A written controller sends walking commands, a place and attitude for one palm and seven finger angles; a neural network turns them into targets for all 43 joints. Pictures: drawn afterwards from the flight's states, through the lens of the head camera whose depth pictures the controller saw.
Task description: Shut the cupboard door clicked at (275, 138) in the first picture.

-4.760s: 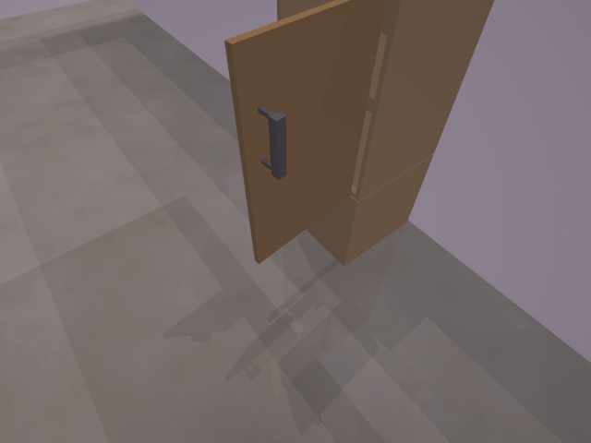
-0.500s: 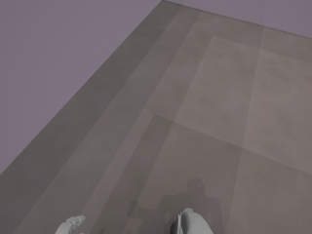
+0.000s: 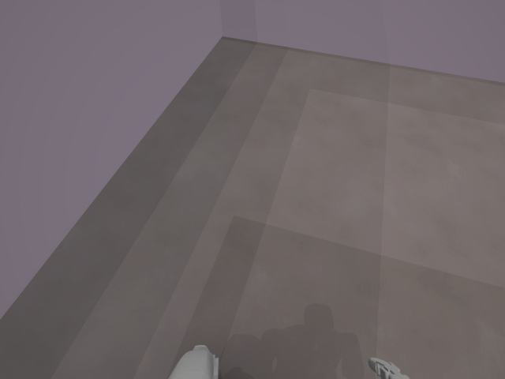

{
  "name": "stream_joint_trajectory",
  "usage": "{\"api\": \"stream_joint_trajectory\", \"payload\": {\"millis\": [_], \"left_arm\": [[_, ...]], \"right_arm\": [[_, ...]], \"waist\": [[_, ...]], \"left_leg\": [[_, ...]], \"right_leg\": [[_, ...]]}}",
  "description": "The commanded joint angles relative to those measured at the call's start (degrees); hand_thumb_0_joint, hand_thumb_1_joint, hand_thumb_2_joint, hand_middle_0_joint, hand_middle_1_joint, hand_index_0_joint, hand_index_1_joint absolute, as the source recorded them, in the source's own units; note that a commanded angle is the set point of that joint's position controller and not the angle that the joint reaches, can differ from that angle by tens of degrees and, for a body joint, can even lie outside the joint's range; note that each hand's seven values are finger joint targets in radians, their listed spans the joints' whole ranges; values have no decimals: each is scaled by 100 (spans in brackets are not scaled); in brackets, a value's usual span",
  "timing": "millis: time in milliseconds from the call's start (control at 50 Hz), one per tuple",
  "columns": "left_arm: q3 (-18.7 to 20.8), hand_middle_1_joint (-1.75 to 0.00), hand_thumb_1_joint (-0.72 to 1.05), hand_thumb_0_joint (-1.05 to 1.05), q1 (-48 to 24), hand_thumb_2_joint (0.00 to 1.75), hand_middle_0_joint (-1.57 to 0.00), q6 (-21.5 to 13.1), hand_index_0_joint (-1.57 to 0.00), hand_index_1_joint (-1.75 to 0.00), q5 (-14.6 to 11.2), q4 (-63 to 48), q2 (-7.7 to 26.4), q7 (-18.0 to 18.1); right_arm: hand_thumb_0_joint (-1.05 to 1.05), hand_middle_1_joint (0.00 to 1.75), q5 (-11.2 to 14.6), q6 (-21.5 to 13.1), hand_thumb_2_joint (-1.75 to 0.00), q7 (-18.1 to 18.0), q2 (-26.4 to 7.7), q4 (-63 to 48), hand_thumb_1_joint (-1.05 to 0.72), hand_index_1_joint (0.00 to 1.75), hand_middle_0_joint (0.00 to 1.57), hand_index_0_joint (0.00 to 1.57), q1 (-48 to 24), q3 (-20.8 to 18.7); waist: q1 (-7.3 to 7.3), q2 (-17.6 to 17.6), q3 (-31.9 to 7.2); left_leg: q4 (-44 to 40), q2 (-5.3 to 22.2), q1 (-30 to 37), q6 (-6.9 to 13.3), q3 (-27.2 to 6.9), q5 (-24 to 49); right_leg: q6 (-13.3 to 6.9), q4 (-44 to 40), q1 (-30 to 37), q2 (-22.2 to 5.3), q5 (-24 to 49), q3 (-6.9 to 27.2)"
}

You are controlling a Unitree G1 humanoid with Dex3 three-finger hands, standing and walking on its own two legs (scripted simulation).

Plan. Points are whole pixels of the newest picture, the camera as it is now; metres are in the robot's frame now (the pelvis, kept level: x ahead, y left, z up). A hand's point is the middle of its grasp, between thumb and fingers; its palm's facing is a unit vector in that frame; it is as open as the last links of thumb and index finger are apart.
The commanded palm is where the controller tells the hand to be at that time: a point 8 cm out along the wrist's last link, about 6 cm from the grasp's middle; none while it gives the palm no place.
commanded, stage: walk around to get in front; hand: left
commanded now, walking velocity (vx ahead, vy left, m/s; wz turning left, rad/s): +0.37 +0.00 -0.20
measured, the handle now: out of the picture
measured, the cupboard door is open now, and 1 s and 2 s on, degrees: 95 95 95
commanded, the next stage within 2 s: walk to a spot facing it in 0.26 s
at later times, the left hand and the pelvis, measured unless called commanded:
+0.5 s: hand (197, 261) +0.37 +0.16 -0.17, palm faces -0.19 -0.96 -0.23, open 7.4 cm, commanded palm none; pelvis +0.23 -0.02 -0.01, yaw -9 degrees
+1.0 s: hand (190, 252) +0.40 +0.18 -0.19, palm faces +0.17 -0.97 -0.19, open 7.3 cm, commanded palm none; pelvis +0.32 -0.03 -0.01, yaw +8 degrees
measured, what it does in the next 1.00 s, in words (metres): walks ahead: left foot, then right foot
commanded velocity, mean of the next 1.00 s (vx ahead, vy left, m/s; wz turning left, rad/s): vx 0.11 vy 0.00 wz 0.28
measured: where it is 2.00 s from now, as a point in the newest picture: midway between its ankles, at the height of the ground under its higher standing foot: (284, 332)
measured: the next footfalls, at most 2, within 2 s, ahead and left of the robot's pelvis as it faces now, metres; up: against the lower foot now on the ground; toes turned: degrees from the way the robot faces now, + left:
left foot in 0.10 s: +0.20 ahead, +0.13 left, +0.00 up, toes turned +4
right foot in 0.50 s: +0.35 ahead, -0.16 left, +0.00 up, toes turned -16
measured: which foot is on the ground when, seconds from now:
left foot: up 0.00-0.08, down 0.10-0.52, up 0.54-0.84, down 0.86-1.00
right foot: down 0.00-0.10, up 0.12-0.48, down 0.50-0.84, up 0.86-1.00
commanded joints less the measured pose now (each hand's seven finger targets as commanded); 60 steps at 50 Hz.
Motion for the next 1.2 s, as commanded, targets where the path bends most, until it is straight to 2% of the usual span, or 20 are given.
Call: {"api": "stream_joint_trajectory", "payload": {"millis": [0,40,60,80,100,160,280,360,440,460,500,560,640,780,800,820,840,960,1140,1180], "left_arm": [[121,-30,90,0,576,90,-20,-87,-20,-30,9,11,811,91],[149,-30,90,0,329,90,-20,-95,-20,-30,-16,-5,881,106],[137,-30,90,0,305,90,-20,-90,-20,-30,-58,-69,781,88],[102,-30,90,0,603,90,-20,-84,-20,-30,-113,-160,482,36],[62,-30,90,0,292,90,-20,-142,-20,-30,-78,-341,461,21],[120,-30,90,0,-167,90,-20,55,-20,-30,67,-323,363,-77],[121,-30,90,0,-221,90,-20,339,-20,-30,104,-377,-30,-201],[84,-30,90,0,-823,90,-20,309,-20,-30,92,-523,-27,-197],[34,-30,90,0,-215,90,-20,190,-20,-30,81,-222,237,-89],[100,-30,90,0,290,90,-20,112,-20,-30,79,-53,565,-33],[238,-30,90,0,1115,90,-20,53,-20,-30,10,169,1510,55],[153,-30,90,0,-35,90,-20,152,-20,-30,-1,-181,967,218],[108,-30,90,0,-908,90,-20,187,-20,-30,51,-494,709,236],[291,-30,90,0,-935,90,-20,320,-20,-30,40,-676,813,209],[284,-30,90,0,-912,90,-20,381,-20,-30,8,-750,744,192],[244,-30,90,0,-806,90,-20,447,-20,-30,-31,-922,424,166],[156,-30,90,0,-1258,90,-20,482,-20,-30,-14,-1218,333,173],[214,-30,90,0,-953,90,-20,505,-20,-30,26,-937,461,95],[151,-30,90,0,-529,90,-20,498,-20,-30,-22,-1031,588,119],[234,-30,90,0,-16,90,-20,399,-20,-30,15,-965,966,169]], "right_arm": [[0,30,14,-198,-90,-21,-374,-434,-90,30,20,20,-428,-82],[0,30,-23,-252,-90,-115,-544,-64,-90,30,20,20,624,-136],[0,30,-73,-283,-90,-172,-846,193,-90,30,20,20,1449,-209],[0,30,-181,-311,-90,-225,-1491,349,-90,30,20,20,2211,-364],[0,30,-85,-231,-90,-237,-1592,379,-90,30,20,20,2459,-343],[0,30,-37,-273,-90,-248,-797,96,-90,30,20,20,1272,-153],[0,30,-15,-340,-90,-243,-654,282,-90,30,20,20,1300,-156],[0,30,-29,-276,-90,-236,-657,484,-90,30,20,20,1732,-123],[0,30,24,-193,-90,-241,-598,678,-90,30,20,20,1843,-33],[0,30,72,-198,-90,-222,-475,700,-90,30,20,20,1844,-13],[0,30,161,-98,-90,-230,-254,562,-90,30,20,20,2117,-15],[0,30,136,58,-90,-246,-305,524,-90,30,20,20,1533,-64],[0,30,67,276,-90,-131,44,598,-90,30,20,20,1852,-26],[0,30,10,257,-90,-38,-171,160,-90,30,20,20,1583,-131],[0,30,-3,236,-90,-29,-420,149,-90,30,20,20,1756,-201],[0,30,-45,195,-90,-58,-1020,42,-90,30,20,20,1957,-332],[0,30,-76,193,-90,-152,-1449,27,-90,30,20,20,2163,-428],[0,30,4,65,-90,-279,-1110,-300,-90,30,20,20,961,-318],[0,30,-1,284,-90,-158,-1416,-517,-90,30,20,20,375,-479],[0,30,81,310,-90,-120,-1180,-658,-90,30,20,20,180,-450]], "waist": [[33,-653,19],[-520,-468,-355],[-829,-120,-839],[-985,1140,-1566],[-959,1079,-1411],[-428,750,30],[-98,767,107],[-288,525,269],[48,475,-176],[285,126,-556],[474,-1435,-1522],[185,-1201,-927],[-348,-864,-502],[-399,-606,-461],[-516,82,-524],[-601,1963,-585],[-850,2082,-640],[-245,868,-850],[-162,989,-714],[117,145,-746]], "left_leg": [[-820,-302,227,208,286,-197],[-1578,-609,1853,360,528,203],[-1694,-151,3455,594,0,547],[-1827,1599,4858,1352,-2150,678],[-2604,2429,4500,1830,-3104,750],[-3430,1807,2281,1247,-1914,-1311],[-3545,1142,1771,969,330,2],[-3272,1108,1978,1024,528,770],[-2062,679,1847,730,555,1745],[-1296,426,1290,518,611,1360],[1423,-362,420,183,524,-2911],[2557,93,-48,97,-177,-2091],[1543,103,705,31,129,-1294],[-858,-197,1476,106,624,-300],[-1443,-90,2041,190,332,265],[-2213,1198,2365,814,-1750,1490],[-2675,2068,2293,1564,-2951,2061],[-2338,957,2356,1154,-1285,2201],[-2124,628,1583,1113,-1656,1133],[-1308,63,631,667,-1354,165]], "right_leg": [[-459,27,463,-1768,4084,1101],[-207,1149,-12,-1469,4851,748],[0,2268,-1072,-1215,4044,653],[255,4203,-2612,-497,1385,40],[230,5531,-3126,-282,-1262,183],[332,5866,-3509,-1024,-247,421],[555,3691,-2866,-1213,574,-95],[575,2385,-2515,-1030,901,-389],[523,1224,-716,-700,1436,-694],[420,1168,390,-1120,2285,-239],[-557,401,1340,-3452,3898,1547],[-555,247,232,-3144,3849,684],[-107,-129,-1279,-2732,2462,-548],[231,915,-1301,-2612,1214,-1068],[441,1543,-1724,-2414,569,-1187],[902,2927,-2746,-1579,-1268,-1342],[971,4193,-3216,-1088,-2398,-662],[1067,4842,-3314,-1087,-459,165],[959,1838,-1474,-560,-290,-221],[814,209,-232,-1081,376,219]]}}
